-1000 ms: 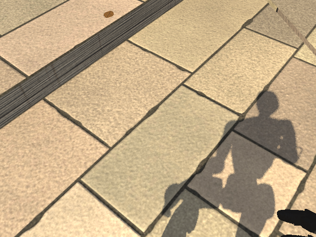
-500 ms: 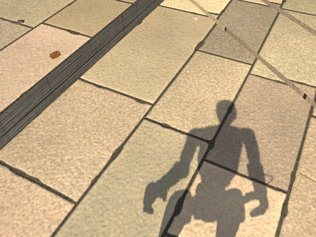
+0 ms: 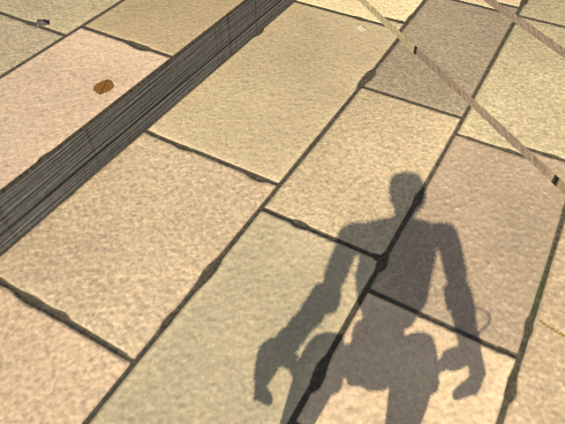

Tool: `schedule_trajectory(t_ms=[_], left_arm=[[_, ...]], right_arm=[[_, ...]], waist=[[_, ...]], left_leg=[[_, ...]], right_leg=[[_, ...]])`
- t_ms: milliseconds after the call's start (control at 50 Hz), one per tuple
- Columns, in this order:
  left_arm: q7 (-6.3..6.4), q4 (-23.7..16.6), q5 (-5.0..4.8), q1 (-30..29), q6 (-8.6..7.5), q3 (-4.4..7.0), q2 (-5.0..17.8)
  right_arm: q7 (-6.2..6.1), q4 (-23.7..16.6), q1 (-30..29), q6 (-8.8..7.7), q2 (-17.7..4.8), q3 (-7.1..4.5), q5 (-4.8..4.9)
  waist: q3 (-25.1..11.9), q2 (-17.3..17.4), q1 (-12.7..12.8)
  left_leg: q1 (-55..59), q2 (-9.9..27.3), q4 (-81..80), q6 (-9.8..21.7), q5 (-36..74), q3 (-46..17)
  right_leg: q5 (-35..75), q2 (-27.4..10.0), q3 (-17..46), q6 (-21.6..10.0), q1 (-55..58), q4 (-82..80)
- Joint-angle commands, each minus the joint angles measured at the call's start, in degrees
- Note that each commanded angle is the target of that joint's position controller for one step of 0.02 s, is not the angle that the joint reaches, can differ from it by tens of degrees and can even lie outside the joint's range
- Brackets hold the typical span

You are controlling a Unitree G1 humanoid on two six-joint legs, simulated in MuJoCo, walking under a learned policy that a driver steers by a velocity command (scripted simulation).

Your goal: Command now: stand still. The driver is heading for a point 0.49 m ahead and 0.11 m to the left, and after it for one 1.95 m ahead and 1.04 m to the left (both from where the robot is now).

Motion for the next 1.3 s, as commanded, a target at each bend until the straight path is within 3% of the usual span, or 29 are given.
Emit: schedule_trajectory(t_ms=[20,300,340,380,440,460,500,540,560,580,600,620,640,700,740,800,900,960,1000,1020,1040,1060,1080,1100,1120,1140,1180,1240,1300], left_arm=[[0.23,-0.65,0.04,1.93,-0.40,0.80,5.81],[0.37,2.30,0.09,3.61,-0.44,-0.12,4.83],[0.58,3.08,-0.35,5.26,-0.15,0.15,5.47],[0.77,2.30,-0.95,5.87,-0.22,0.90,7.70],[0.34,2.52,-1.62,9.66,-1.98,2.35,11.19],[0.23,1.91,-1.46,8.53,-2.49,2.32,10.71],[-0.19,0.09,-1.91,3.71,-3.12,2.06,9.73],[-0.49,-1.63,-2.25,-0.41,-3.05,1.77,8.55],[-0.77,-2.50,-1.54,-1.43,-3.53,0.95,5.57],[-0.61,-5.02,-1.66,-1.29,-4.74,0.42,2.96],[-0.68,-5.42,-2.78,-2.45,-5.52,0.93,5.08],[-1.18,-5.45,-3.27,-2.80,-6.06,0.97,5.54],[-1.45,-4.63,-2.80,-2.02,-6.35,1.01,5.28],[-2.02,-4.37,-1.44,-2.99,-6.35,2.11,6.40],[-2.43,-5.33,-1.20,-5.66,-5.83,1.73,4.29],[-2.78,-8.88,-1.35,-14.39,-5.66,0.61,2.20],[-4.08,-12.23,-1.93,-21.47,-5.76,0.16,3.98],[-4.68,-12.60,-1.77,-18.72,-6.27,1.18,6.75],[-4.17,-8.46,-1.92,-3.77,-6.22,3.65,10.82],[-3.47,-6.19,-1.39,7.39,-6.03,4.91,14.60],[-3.62,-4.72,-0.46,12.71,-5.76,5.61,18.85],[-3.64,-4.69,-0.64,11.30,-5.87,4.05,13.42],[-3.48,-5.42,-0.84,5.14,-6.25,3.17,10.84],[-3.50,-6.52,-0.70,-0.24,-6.70,2.47,8.67],[-3.84,-6.45,-0.18,-3.23,-7.20,1.98,6.57],[-3.94,-5.97,0.49,-4.53,-7.59,1.63,5.16],[-3.79,-4.71,0.59,-4.01,-7.76,1.66,4.49],[-2.73,-3.55,0.78,-2.49,-7.99,2.26,7.12],[-1.51,-3.18,1.09,-0.34,-7.56,2.43,8.21]], right_arm=[[-0.26,-0.95,1.71,-0.15,-5.98,-1.06,-0.01],[-0.52,1.53,3.59,-0.01,-4.64,-0.62,-0.07],[-0.69,2.39,5.00,0.15,-4.30,-0.62,0.27],[-0.84,1.46,3.90,-0.29,-4.82,-0.85,0.53],[0.36,-0.52,1.69,-2.99,-1.47,-0.19,0.98],[0.87,-0.91,1.66,-3.77,-1.82,-0.33,1.28],[1.57,-0.51,4.99,-4.98,-1.36,-0.34,1.91],[1.56,3.64,14.31,-5.32,-2.72,-1.41,1.23],[1.41,5.30,22.10,-5.39,-6.30,-2.56,0.80],[2.15,5.79,28.86,-5.79,-13.88,-4.00,0.95],[2.34,5.20,25.34,-6.67,-10.09,-2.51,-0.14],[2.38,3.44,20.26,-7.24,-6.79,-1.55,0.02],[2.67,2.13,16.92,-7.43,-5.72,-1.07,0.14],[2.67,1.42,16.64,-6.53,-2.96,0.13,-0.10],[1.91,1.70,19.19,-5.94,-3.98,0.12,-0.34],[0.87,0.82,19.27,-5.43,-6.27,-0.21,-0.31],[0.52,1.53,21.34,-5.38,-7.42,-1.05,0.78],[0.59,1.07,19.55,-4.79,-8.69,-1.84,0.76],[0.68,0.19,18.10,-3.99,-8.47,-1.80,0.28],[0.94,-1.49,17.15,-3.97,-7.17,-1.02,-0.38],[1.70,-2.01,25.17,-5.09,2.47,1.44,0.11],[1.82,-1.52,21.08,-6.67,-2.45,0.18,1.97],[1.67,-4.12,14.98,-7.41,-6.40,-1.14,3.51],[1.07,-4.92,11.81,-7.49,-6.87,-1.35,3.38],[0.50,-4.86,10.72,-6.95,-6.17,-1.90,2.49],[0.38,-4.42,12.70,-5.90,-4.86,-2.22,2.16],[0.46,-4.15,14.29,-4.06,-2.39,-2.37,2.45],[0.35,-6.96,8.92,-2.83,-3.13,-2.97,1.89],[1.19,-9.12,3.69,-3.38,-3.51,-3.21,1.50]], waist=[[-0.94,-0.71,-0.16],[0.94,-0.34,0.03],[0.62,-1.38,0.29],[5.19,-3.32,1.13],[7.57,-11.67,2.63],[8.29,-11.20,1.94],[8.51,-10.15,-1.46],[6.07,-5.25,-5.31],[2.31,5.73,-7.50],[-1.13,20.42,-8.21],[1.37,13.48,-5.77],[5.15,7.95,-3.70],[5.16,5.07,-2.47],[4.06,4.97,-1.66],[3.51,5.03,-2.17],[4.94,4.39,-3.47],[7.48,5.45,-3.75],[4.13,6.33,-0.25],[-5.46,7.27,7.36],[-13.19,3.45,11.62],[-24.88,-13.18,6.95],[-23.39,-10.62,8.75],[-12.64,-9.25,7.05],[-7.95,-4.26,4.82],[-4.77,-2.25,2.83],[-4.19,-4.08,0.53],[-2.27,-5.10,-0.97],[1.09,-3.87,-1.26],[2.11,-2.53,-0.27]], left_leg=[[2.83,0.72,-3.46,1.21,12.33,-0.08],[1.85,0.31,-4.68,0.96,7.94,0.03],[0.69,-1.99,-2.76,1.51,-6.75,2.32],[-5.92,-2.88,0.66,2.80,-19.98,2.93],[-13.08,-1.94,15.06,3.60,-10.19,3.65],[-13.82,-0.35,17.66,4.75,-10.13,2.01],[-8.64,0.68,9.41,7.02,-11.79,1.74],[9.14,-2.08,-2.30,6.35,-2.73,3.08],[17.62,6.63,-8.76,8.31,-5.71,-10.48],[24.13,19.59,-19.21,16.70,-12.21,-36.43],[20.46,22.95,-21.19,19.19,-18.46,-43.76],[18.20,21.25,-20.46,17.26,-17.76,-37.33],[16.95,18.08,-20.55,14.96,-14.09,-29.91],[14.86,11.99,-21.39,10.71,6.55,-14.43],[15.05,10.81,-21.50,11.06,15.05,-10.00],[10.89,9.83,-23.33,11.13,16.21,-6.23],[12.09,12.15,-24.38,11.17,16.31,-4.09],[17.76,13.68,-17.51,9.58,33.48,-2.49],[14.65,10.84,0.21,7.42,50.81,-0.29],[1.14,8.05,17.53,5.67,37.01,0.45],[-19.64,-3.44,40.36,2.17,-6.68,-0.32],[-24.95,-3.02,48.81,3.51,-15.68,-9.41],[-29.32,-0.04,50.66,4.58,-11.92,-8.17],[-26.81,3.35,48.24,4.99,-6.12,-6.81],[-23.54,5.20,45.03,5.06,-2.69,-6.34],[-19.16,6.91,42.48,5.34,-0.51,-7.01],[-16.98,7.47,39.95,5.72,0.14,-6.66],[-23.31,7.96,35.65,4.89,5.68,-7.35],[-28.37,7.10,27.08,3.93,14.23,-7.70]], right_leg=[[15.26,-1.56,0.81,-1.17,-2.50,-5.20],[8.98,-1.05,0.18,-0.92,-3.81,-7.04],[-7.19,-0.21,-0.05,-2.20,-4.39,-7.84],[-25.00,-3.01,4.50,-5.28,-8.07,-10.66],[-31.48,-15.67,22.65,-12.35,-6.17,-19.21],[-29.54,-17.79,25.35,-13.58,-7.26,-20.30],[-23.38,-16.18,20.67,-11.43,-9.56,-17.81],[-12.57,-7.99,9.15,-6.94,-17.02,-8.16],[-4.40,-2.48,0.91,-3.64,-22.85,10.00],[-11.00,3.62,-3.33,-1.68,-33.92,26.14],[-12.93,0.47,2.43,-2.75,-38.47,37.17],[-7.37,-2.64,3.68,-4.23,-41.79,41.25],[-1.55,-4.57,2.89,-5.00,-41.52,40.82],[7.71,-6.63,0.45,-4.26,-35.96,31.35],[10.39,-5.94,-1.61,-2.83,-35.43,26.25],[16.37,-4.24,-3.36,-1.40,-31.68,13.09],[20.40,-2.90,-3.75,-2.49,-26.68,3.17],[16.40,-0.98,-4.52,-5.15,-20.30,0.74],[14.86,2.31,-6.22,-7.89,0.15,0.99],[11.82,-7.11,4.64,-11.16,18.91,2.14],[-3.54,-23.45,34.58,-20.54,38.01,-5.91],[-8.29,-23.39,42.46,-18.78,34.02,-14.01],[-4.91,-21.92,32.28,-15.30,24.83,-14.94],[2.27,-20.14,23.65,-13.50,15.00,-16.21],[7.62,-17.91,16.94,-11.96,7.11,-17.95],[9.82,-15.77,11.53,-10.63,2.43,-19.41],[11.25,-14.09,5.69,-10.42,-1.91,-22.04],[14.06,-14.56,0.94,-11.24,-2.76,-24.65],[17.64,-14.23,-3.27,-10.67,0.85,-24.89]])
